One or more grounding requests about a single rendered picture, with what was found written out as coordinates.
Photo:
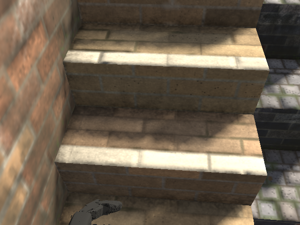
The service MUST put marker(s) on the left robot hand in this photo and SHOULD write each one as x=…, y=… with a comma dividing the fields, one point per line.
x=94, y=210

